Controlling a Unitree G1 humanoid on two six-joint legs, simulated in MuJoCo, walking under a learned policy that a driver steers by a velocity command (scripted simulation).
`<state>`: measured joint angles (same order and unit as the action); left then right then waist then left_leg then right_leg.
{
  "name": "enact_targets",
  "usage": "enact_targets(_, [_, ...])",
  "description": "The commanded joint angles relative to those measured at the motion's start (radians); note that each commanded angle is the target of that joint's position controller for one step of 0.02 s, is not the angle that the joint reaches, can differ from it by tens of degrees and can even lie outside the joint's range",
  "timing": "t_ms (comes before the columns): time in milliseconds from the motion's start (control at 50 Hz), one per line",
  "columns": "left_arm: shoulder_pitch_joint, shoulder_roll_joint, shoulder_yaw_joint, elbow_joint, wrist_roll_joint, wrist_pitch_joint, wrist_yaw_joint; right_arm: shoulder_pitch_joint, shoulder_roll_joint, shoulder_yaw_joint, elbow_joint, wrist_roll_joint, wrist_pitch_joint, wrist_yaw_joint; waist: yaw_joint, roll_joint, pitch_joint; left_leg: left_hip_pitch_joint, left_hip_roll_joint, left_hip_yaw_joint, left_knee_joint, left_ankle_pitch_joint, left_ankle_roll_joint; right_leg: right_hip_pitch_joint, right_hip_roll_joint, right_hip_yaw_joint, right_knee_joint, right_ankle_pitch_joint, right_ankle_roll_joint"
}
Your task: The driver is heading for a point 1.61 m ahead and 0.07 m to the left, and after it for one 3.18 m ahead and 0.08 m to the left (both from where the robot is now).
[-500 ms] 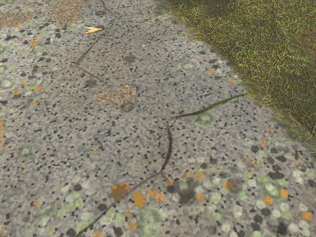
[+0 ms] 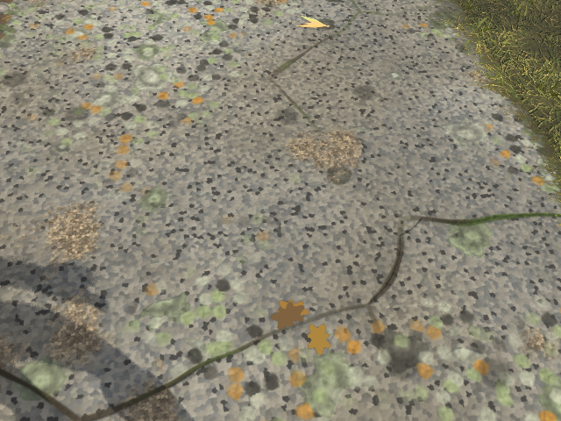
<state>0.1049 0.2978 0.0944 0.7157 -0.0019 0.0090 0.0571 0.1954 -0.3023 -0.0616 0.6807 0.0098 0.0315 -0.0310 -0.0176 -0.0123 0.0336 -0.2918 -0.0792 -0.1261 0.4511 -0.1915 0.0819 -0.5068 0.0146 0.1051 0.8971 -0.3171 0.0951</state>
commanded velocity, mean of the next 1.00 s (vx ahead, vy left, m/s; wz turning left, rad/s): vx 0.00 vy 0.00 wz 0.34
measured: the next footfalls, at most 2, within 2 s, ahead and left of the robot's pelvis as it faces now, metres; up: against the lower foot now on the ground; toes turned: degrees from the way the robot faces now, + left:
right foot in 0.22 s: +0.07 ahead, -0.15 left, +0.00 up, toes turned +15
left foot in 0.62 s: -0.01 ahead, +0.11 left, +0.00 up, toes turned +17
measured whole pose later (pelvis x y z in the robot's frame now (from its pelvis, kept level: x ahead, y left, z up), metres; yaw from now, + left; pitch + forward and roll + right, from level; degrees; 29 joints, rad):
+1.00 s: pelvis -0.01 -0.01 -0.01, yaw +19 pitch -1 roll +0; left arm 0.21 0.28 0.03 0.82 0.01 0.00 0.01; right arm 0.14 -0.23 -0.02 0.72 -0.02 0.01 0.00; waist 0.02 0.01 0.03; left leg -0.21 -0.04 -0.03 0.51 -0.28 0.02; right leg -0.20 -0.05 0.01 0.51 -0.30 0.04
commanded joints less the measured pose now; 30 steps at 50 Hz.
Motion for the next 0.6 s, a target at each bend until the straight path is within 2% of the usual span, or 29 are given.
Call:
enact_targets(20, [-0.05, 0.075, 0.014, -0.075, -0.003, -0.027, -0.009, -0.009, -0.183, -0.054, -0.076, -0.002, -0.003, -0.004, -0.016, 0.158, -0.094, 0.147, 0.241, -0.314, -0.111, 0.11, 0.142, -0.042, 0.008, 0.011, -0.092, -0.011, 0.001])
enact_targets(140, [-0.018, 0.089, 0.018, -0.071, -0.012, -0.056, -0.035, -0.043, -0.183, -0.061, -0.107, 0.006, 0.01, 0.008, -0.01, 0.172, -0.126, 0.158, 0.226, -0.418, -0.052, 0.271, 0.14, 0.094, 0.036, 0.011, -0.268, -0.044, -0.029])
enact_targets(180, [0.029, 0.091, 0.022, -0.056, -0.013, -0.063, -0.045, -0.071, -0.177, -0.06, -0.119, 0.018, 0.017, 0.006, 0.025, 0.166, -0.133, 0.143, 0.193, -0.423, -0.013, 0.297, 0.11, 0.198, 0.039, -0.007, -0.439, 0.055, -0.049])
enact_targets(200, [0.059, 0.101, 0.027, -0.044, -0.01, -0.065, -0.047, -0.081, -0.166, -0.057, -0.126, 0.026, 0.02, 0.002, 0.043, 0.152, -0.135, 0.097, 0.159, -0.405, 0.015, 0.229, 0.075, 0.29, 0.014, -0.009, -0.547, 0.175, -0.065])
enact_targets(220, [0.076, 0.15, 0.039, -0.047, 0.003, -0.06, -0.043, -0.049, -0.128, -0.047, -0.131, 0.02, 0.019, 0.001, 0.027, 0.058, -0.162, -0.005, 0.101, -0.338, 0.121, 0.01, 0.023, 0.414, -0.128, 0.095, -0.567, 0.257, -0.119])
enact_targets(240, [0.028, 0.225, 0.047, -0.066, 0.021, -0.047, -0.036, 0.023, -0.092, -0.038, -0.135, 0.013, 0.012, 0.007, -0.045, -0.211, -0.133, -0.199, -0.07, -0.134, 0.321, -0.376, -0.043, 0.477, -0.322, 0.305, -0.57, 0.51, -0.248])
enact_targets(260, [0.04, 0.193, 0.043, -0.072, 0.047, -0.047, -0.039, 0.013, -0.179, -0.066, -0.136, 0.005, 0.001, 0.01, -0.011, -0.235, -0.115, -0.283, -0.05, -0.06, 0.561, -0.484, -0.096, 0.405, -0.435, 0.412, -0.586, 0.564, -0.373])
enact_targets(280, [0.002, 0.146, 0.027, -0.088, 0.035, -0.048, -0.036, 0.029, -0.228, -0.085, -0.117, 0.005, 0.001, 0.012, -0.024, -0.151, -0.1, -0.288, 0.002, -0.053, 0.683, -0.413, -0.123, 0.379, -0.405, 0.332, -0.575, 0.517, -0.369])
enact_targets(300, [-0.037, 0.11, 0.017, -0.094, 0.022, -0.045, -0.031, 0.037, -0.219, -0.089, -0.096, 0.009, 0.01, 0.011, -0.032, -0.113, -0.08, -0.293, 0.016, -0.038, 0.73, -0.345, -0.142, 0.363, -0.329, 0.23, -0.564, 0.449, -0.32])
enact_targets(320, [-0.049, 0.095, 0.01, -0.1, 0.01, -0.041, -0.027, 0.044, -0.192, -0.084, -0.083, 0.007, 0.021, 0.009, -0.026, -0.103, -0.069, -0.313, 0.02, -0.027, 0.777, -0.29, -0.16, 0.369, -0.282, 0.166, -0.558, 0.411, -0.292])
enact_targets(340, [-0.047, 0.094, 0.006, -0.099, 0.005, -0.037, -0.023, 0.043, -0.163, -0.076, -0.086, 0.01, 0.029, 0.012, -0.017, -0.109, -0.057, -0.326, 0.025, -0.01, 0.802, -0.258, -0.175, 0.367, -0.267, 0.122, -0.558, 0.439, -0.293])
enact_targets(360, [-0.033, 0.101, 0.005, -0.096, 0.009, -0.031, -0.019, 0.026, -0.142, -0.069, -0.097, 0.015, 0.03, 0.016, -0.006, -0.117, -0.051, -0.327, 0.033, 0.023, 0.782, -0.233, -0.183, 0.365, -0.246, 0.077, -0.565, 0.454, -0.296])
enact_targets(400, [0.021, 0.114, 0.007, -0.082, 0.017, -0.022, -0.015, -0.033, -0.108, -0.054, -0.126, 0.018, 0.024, 0.017, 0.035, -0.14, -0.065, -0.329, 0.046, 0.049, 0.677, -0.225, -0.193, 0.422, -0.243, 0.057, -0.564, 0.48, -0.316])
enact_targets(460, [0.025, 0.148, 0.015, -0.076, 0.012, -0.013, -0.022, -0.054, -0.077, -0.034, -0.143, 0.003, 0.018, 0.021, 0.049, -0.158, -0.104, -0.229, 0.076, 0.078, 0.491, -0.262, -0.188, 0.445, -0.264, 0.036, -0.543, 0.512, -0.33])
enact_targets(500, [0.015, 0.167, 0.019, -0.074, 0.003, -0.01, -0.034, -0.052, -0.073, -0.027, -0.144, 0.001, 0.017, 0.025, 0.052, -0.177, -0.11, -0.131, 0.079, 0.116, 0.371, -0.266, -0.175, 0.408, -0.274, 0.025, -0.539, 0.531, -0.332])
enact_targets(540, [0.023, 0.17, 0.016, -0.062, -0.009, -0.009, -0.042, -0.03, -0.085, -0.03, -0.135, 0.003, 0.018, 0.028, 0.047, -0.182, -0.11, -0.063, 0.068, 0.137, 0.242, -0.221, -0.158, 0.402, -0.28, 0.034, -0.518, 0.516, -0.328])
enact_targets(580, [0.01, 0.153, 0.004, -0.05, -0.026, -0.008, -0.044, 0.037, -0.074, -0.03, -0.104, 0.0, 0.015, 0.033, 0.002, -0.161, -0.105, 0.086, 0.049, 0.167, -0.027, -0.016, -0.113, 0.349, -0.256, 0.01, -0.463, 0.469, -0.283])
enact_targets(600, [0.064, 0.122, -0.009, -0.025, -0.024, -0.016, -0.046, 0.042, -0.093, -0.032, -0.105, -0.004, 0.014, 0.03, 0.003, -0.12, -0.109, 0.2, 0.07, 0.121, -0.124, 0.104, -0.085, 0.284, -0.229, -0.012, -0.435, 0.381, -0.217])
Over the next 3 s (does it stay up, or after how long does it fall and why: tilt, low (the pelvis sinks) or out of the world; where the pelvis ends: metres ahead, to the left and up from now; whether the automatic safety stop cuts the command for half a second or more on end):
stays up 0.18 -0.05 0.00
